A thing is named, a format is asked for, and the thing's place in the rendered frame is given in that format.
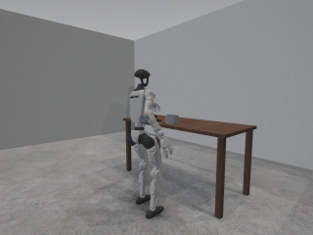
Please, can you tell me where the robot right forearm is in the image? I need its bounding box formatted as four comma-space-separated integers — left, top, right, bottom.
148, 110, 165, 140

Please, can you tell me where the right robot thigh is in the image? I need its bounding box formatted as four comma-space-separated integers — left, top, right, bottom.
141, 134, 162, 179

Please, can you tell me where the robot thigh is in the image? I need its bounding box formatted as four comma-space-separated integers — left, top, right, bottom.
141, 134, 162, 179
126, 134, 150, 171

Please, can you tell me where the right robot upper arm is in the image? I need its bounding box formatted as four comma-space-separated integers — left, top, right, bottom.
143, 89, 156, 119

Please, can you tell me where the pot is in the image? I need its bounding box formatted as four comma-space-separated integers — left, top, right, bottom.
165, 115, 179, 124

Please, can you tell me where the right robot hand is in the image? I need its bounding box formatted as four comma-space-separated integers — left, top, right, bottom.
159, 137, 173, 158

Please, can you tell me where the table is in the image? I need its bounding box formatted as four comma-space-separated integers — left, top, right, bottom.
123, 115, 257, 219

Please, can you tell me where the left robot thigh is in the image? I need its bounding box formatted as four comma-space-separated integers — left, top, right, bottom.
126, 134, 150, 171

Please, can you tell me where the left robot hand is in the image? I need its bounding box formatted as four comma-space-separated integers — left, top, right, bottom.
151, 102, 160, 112

